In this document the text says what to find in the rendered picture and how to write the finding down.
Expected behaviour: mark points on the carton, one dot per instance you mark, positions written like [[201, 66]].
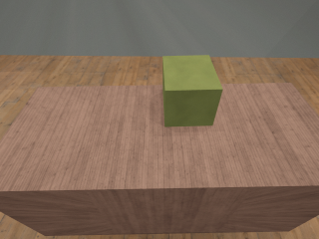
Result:
[[191, 90]]

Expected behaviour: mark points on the pedestal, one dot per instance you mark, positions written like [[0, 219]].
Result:
[[98, 160]]

